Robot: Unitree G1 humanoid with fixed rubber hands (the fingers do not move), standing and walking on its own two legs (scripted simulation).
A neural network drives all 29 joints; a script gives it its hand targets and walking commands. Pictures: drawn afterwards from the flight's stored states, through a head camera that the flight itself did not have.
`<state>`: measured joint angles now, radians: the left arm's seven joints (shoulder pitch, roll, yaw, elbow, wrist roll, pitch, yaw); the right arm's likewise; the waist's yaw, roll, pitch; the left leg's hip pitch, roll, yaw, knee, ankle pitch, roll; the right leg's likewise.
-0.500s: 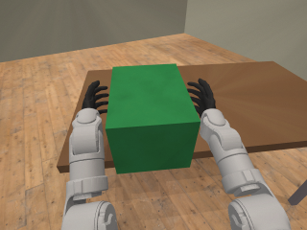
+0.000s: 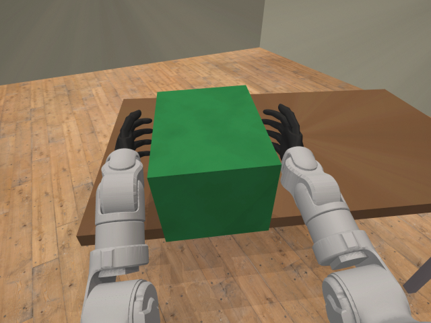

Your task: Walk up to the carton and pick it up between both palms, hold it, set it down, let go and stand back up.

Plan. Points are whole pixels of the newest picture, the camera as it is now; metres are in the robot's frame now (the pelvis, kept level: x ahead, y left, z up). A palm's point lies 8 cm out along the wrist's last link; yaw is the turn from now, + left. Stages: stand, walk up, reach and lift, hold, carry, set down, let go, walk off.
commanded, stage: hold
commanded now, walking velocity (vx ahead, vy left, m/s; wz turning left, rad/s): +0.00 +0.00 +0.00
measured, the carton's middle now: (209, 156) +0.42 +0.00 +0.15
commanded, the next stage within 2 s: none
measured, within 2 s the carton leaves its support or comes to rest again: neither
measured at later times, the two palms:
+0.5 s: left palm (126, 156) +0.35 +0.15 +0.21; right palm (293, 154) +0.35 -0.14 +0.20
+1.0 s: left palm (126, 154) +0.37 +0.15 +0.20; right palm (288, 147) +0.37 -0.14 +0.20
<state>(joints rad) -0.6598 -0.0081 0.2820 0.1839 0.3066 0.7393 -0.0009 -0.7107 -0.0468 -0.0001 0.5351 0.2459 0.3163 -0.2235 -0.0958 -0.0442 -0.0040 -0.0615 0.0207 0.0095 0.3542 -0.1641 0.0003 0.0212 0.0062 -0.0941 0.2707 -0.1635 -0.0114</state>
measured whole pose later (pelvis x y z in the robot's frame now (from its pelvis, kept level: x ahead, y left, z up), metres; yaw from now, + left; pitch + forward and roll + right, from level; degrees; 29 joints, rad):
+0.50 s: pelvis -0.01 +0.00 +0.00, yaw +0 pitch -10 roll -1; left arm -0.64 -0.05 0.31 0.09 0.35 0.79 -0.03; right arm -0.67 -0.03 -0.02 0.44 0.23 0.37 -0.22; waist -0.10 -0.04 0.04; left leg -0.02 0.01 0.01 0.35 -0.16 0.01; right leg 0.05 0.00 -0.08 0.28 -0.17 -0.01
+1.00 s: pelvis +0.01 +0.00 +0.00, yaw +0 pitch -9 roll -1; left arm -0.66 -0.02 0.33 0.19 0.35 0.77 -0.04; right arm -0.72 -0.03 0.00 0.55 0.23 0.36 -0.24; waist -0.10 -0.04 0.01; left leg -0.01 0.01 0.00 0.33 -0.17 0.00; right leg 0.06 0.00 -0.08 0.27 -0.18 -0.01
